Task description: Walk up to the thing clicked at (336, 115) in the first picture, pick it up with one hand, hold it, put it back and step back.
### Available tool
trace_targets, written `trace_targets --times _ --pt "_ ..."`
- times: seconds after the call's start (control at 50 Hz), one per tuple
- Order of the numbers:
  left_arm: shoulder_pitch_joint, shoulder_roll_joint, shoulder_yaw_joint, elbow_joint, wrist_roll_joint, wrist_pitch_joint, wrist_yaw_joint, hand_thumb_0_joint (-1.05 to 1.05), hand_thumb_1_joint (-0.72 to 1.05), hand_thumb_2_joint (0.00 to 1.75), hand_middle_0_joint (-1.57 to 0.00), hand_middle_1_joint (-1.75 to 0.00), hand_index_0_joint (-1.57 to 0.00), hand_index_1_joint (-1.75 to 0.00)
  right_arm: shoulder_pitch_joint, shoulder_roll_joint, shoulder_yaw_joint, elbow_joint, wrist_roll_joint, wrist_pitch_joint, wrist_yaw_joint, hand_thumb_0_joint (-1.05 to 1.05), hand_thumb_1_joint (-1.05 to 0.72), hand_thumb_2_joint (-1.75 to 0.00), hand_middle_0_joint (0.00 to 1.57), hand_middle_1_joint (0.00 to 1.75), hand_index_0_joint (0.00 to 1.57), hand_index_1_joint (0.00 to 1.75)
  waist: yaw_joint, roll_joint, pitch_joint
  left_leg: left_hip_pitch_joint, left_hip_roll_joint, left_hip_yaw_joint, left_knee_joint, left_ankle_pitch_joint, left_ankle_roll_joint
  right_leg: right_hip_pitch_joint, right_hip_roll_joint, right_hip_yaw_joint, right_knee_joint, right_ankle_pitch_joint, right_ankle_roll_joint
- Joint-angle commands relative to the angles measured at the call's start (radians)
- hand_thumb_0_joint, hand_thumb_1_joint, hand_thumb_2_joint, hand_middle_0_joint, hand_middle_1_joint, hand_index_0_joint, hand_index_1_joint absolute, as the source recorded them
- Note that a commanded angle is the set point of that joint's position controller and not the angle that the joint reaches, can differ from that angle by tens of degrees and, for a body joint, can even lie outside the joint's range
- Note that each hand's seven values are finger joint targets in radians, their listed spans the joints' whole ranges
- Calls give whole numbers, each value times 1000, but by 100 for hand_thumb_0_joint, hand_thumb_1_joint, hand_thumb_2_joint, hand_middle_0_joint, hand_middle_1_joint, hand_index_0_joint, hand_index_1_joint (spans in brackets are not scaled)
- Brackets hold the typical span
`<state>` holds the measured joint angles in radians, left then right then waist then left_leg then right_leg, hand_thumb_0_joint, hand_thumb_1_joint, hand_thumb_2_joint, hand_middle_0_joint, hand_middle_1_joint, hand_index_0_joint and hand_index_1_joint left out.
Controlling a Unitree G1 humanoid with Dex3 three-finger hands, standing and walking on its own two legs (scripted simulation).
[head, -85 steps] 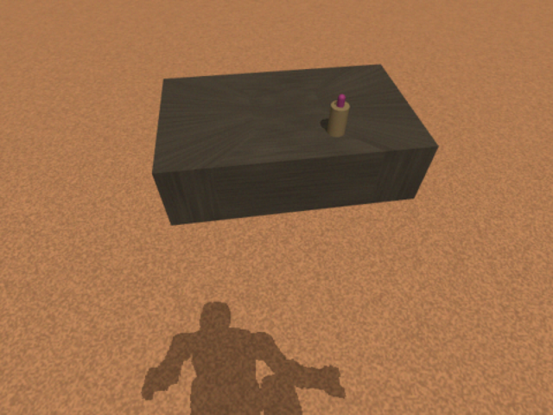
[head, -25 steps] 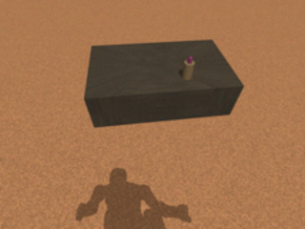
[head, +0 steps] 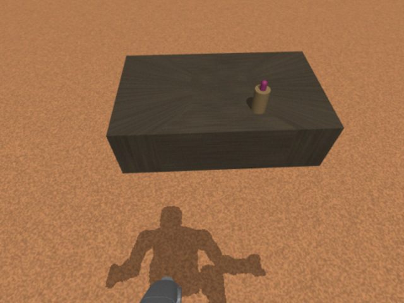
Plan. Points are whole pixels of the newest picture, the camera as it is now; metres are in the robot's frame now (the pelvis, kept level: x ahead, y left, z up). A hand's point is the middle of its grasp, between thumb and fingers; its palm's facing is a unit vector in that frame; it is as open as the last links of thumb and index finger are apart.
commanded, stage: walk up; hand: right
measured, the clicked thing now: (261, 95) +1.08 -0.26 -0.35
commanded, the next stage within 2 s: none
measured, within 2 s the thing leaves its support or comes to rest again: neither
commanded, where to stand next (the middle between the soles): +0.60 -0.09 m, yaw +5 degrees
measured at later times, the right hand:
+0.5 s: hand (360, 253) +0.26 -0.35 -0.14, palm faces -0.02 +0.92 -0.39, open 7.4 cm
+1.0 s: hand (335, 164) +0.51 -0.37 -0.14, palm faces -0.21 +0.92 -0.35, open 7.4 cm
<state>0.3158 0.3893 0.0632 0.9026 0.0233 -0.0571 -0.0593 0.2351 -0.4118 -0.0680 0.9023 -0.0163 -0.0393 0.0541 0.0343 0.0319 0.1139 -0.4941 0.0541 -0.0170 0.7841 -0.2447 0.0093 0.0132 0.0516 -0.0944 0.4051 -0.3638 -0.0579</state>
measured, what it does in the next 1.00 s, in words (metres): walks ahead: left foot, then right foot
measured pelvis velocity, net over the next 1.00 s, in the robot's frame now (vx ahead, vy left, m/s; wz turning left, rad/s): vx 0.38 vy -0.13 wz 0.12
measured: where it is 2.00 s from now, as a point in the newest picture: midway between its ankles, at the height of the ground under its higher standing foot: (227, 234)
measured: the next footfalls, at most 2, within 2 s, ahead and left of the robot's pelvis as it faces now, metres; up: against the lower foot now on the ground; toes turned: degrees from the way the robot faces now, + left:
left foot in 0.10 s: +0.21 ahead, +0.11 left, +0.00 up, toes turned +5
right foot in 0.52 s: +0.35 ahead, -0.22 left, +0.00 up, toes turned -3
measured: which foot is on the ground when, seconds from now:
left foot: up 0.00-0.08, down 0.10-0.54, up 0.56-1.00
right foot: down 0.00-0.12, up 0.14-0.50, down 0.52-1.00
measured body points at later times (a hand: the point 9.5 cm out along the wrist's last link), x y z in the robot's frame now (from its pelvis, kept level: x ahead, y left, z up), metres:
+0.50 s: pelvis +0.21 -0.07 -0.01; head +0.21 -0.08 +0.44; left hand +0.26 +0.27 -0.10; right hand +0.26 -0.40 -0.12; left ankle +0.17 +0.10 -0.73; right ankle +0.31 -0.21 -0.73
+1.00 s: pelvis +0.38 -0.13 -0.01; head +0.41 -0.12 +0.44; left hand +0.35 +0.19 -0.12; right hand +0.52 -0.42 -0.12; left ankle +0.49 +0.00 -0.72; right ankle +0.31 -0.21 -0.73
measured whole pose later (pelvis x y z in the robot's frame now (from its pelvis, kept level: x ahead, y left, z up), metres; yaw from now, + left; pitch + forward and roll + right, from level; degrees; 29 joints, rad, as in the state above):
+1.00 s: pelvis +0.38 -0.13 -0.01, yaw +7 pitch -3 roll -1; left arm 0.40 0.39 0.05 0.82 0.02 -0.08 -0.03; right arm 0.24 -0.39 -0.06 0.84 -0.02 -0.01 0.07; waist 0.06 0.02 0.12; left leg -0.45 0.03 0.01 0.66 -0.17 0.04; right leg -0.03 0.01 -0.19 0.49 -0.41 -0.04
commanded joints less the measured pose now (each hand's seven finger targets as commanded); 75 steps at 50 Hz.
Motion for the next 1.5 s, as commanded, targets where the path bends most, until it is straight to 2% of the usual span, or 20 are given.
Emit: trace_targets --times 0.0,0.08,0.12,0.26,0.38,0.46,0.5,0.52,0.56,0.66,0.92,1.0,1.02,1.04,1.06,1.08,1.16,1.36,1.44,1.48 --pt "-18 255 65 -118 -5 -15 17 0 90 90 -20 -30 -20 -30 -65 -147 -43 -116 8 -32 -6 0 -90 -90 20 30 20 30 24 -158 -23 146 -16 100 -182 132 9 -110 -227 94 -68 511 -91" --pt "48 199 41 -151 -23 -4 29 0 90 90 -20 -30 -20 -30 232 -242 -97 -68 -23 -48 -33 0 -90 -90 20 30 20 30 -132 128 -200 652 10 -14 -296 24 129 -369 -149 35 505 482 -32" --pt "96 242 62 -152 -31 8 38 0 90 90 -20 -30 -20 -30 283 -329 -122 -105 -7 -50 -49 0 -90 -90 20 30 20 30 -150 159 -318 779 385 -745 -477 -222 324 -657 10 154 876 -216 8" --pt "123 207 60 -97 -12 17 -3 0 90 90 -20 -30 -20 -30 46 -231 -66 -165 18 -73 -41 0 -90 -90 20 30 20 30 -17 84 -32 205 186 -126 -535 -27 193 -453 -145 152 650 27 45" --pt "2 205 73 -131 0 9 -35 0 90 90 -20 -30 -20 -30 24 -288 -82 -179 6 -79 -25 0 -90 -90 20 30 20 30 -42 175 -7 126 167 -85 -554 -281 193 -388 -159 80 291 145 58" --pt "91 225 95 -85 6 -2 -32 0 90 90 -20 -30 -20 -30 -32 -278 -79 -183 3 -59 -22 0 -90 -90 20 30 20 30 32 90 -74 46 149 -56 -399 -365 160 -167 -122 15 211 172 43" --pt "205 283 124 -52 14 -22 -14 0 90 90 -20 -30 -20 -30 47 -188 -46 -169 -8 -49 -26 0 -90 -90 20 30 20 30 88 -151 -135 -53 59 17 -24 -285 112 45 -109 78 135 12 26" --pt "263 350 139 -54 23 -35 2 0 90 90 -20 -30 -20 -30 82 -100 -16 -175 1 -50 -25 0 -90 -90 20 30 20 30 111 -396 -119 -175 -77 62 311 -286 63 51 -290 404 -56 -263 -17" --pt "111 406 123 -114 -1 -36 11 0 90 90 -20 -30 -20 -30 88 -221 -44 -158 4 -43 -48 0 -90 -90 20 30 20 30 50 -317 -30 -234 -52 -68 458 -271 25 -126 -508 811 -241 -315 -165" --pt "37 267 79 -109 -24 -50 33 0 90 90 -20 -30 -20 -30 157 -188 -35 -69 31 -31 -28 0 -90 -90 20 30 20 30 -23 -217 -34 -57 -26 -86 309 -36 25 -187 -288 245 -121 316 -67" --pt "122 263 79 -151 -6 -42 48 0 90 90 -20 -30 -20 -30 -91 -142 -36 -185 8 -18 3 0 -90 -90 20 30 20 30 50 -103 -36 -34 -14 42 -135 77 29 5 -331 107 -38 587 -80" --pt "98 277 70 -158 -14 -33 54 0 90 90 -20 -30 -20 -30 11 -138 -43 -168 -1 -21 0 0 -90 -90 20 30 20 30 -26 -90 -57 215 -74 126 -230 77 68 -102 -287 44 130 711 -64" --pt "98 255 59 -175 -19 -29 56 0 90 90 -20 -30 -20 -30 139 -172 -57 -138 -16 -31 -7 0 -90 -90 20 30 20 30 -90 -18 -141 421 -79 79 -286 83 104 -182 -237 25 346 674 -57" --pt "136 193 35 -184 -32 -27 58 0 90 90 -20 -30 -20 -30 243 -242 -86 -122 -31 -37 -18 0 -90 -90 20 30 20 30 -132 140 -229 636 58 -134 -306 27 176 -388 -166 -12 606 479 -16" --pt "179 122 24 -189 -37 -23 55 0 90 90 -20 -30 -20 -30 267 -304 -101 -148 -34 -38 -31 0 -90 -90 20 30 20 30 -123 276 -284 782 323 -577 -345 78 272 -637 -3 16 802 -179 23" --pt "132 244 51 -171 -32 -8 68 0 90 90 -20 -30 -20 -30 255 -310 -107 -149 15 -35 -34 0 -90 -90 20 30 20 30 -139 133 -282 722 384 -704 -428 32 355 -648 -43 123 879 -228 0" --pt "145 218 40 -129 -33 -2 40 0 90 90 -20 -30 -20 -30 63 -216 -56 -180 29 -43 -43 0 -90 -90 20 30 20 30 -33 44 0 274 222 -230 -526 85 187 -518 -123 197 754 -15 10" --pt "82 168 32 -80 -31 -15 78 0 90 90 -20 -30 -20 -30 3 -192 -35 -191 -6 -2 -34 0 -90 -90 20 30 20 30 -35 159 -71 178 141 -30 -338 512 213 -316 -94 41 327 188 68" --pt "139 240 51 -32 -16 -31 101 0 90 90 -20 -30 -20 -30 -34 -112 -16 -188 23 37 -36 0 -90 -90 20 30 20 30 27 -95 -169 128 16 50 4 10 96 -103 -125 99 42 424 41" --pt "33 307 53 -96 -6 -37 103 0 90 90 -20 -30 -20 -30 103 -103 -7 -149 19 64 -44 0 -90 -90 20 30 20 30 -39 -168 -168 76 -72 -58 217 -327 28 -205 -449 545 -64 393 -107"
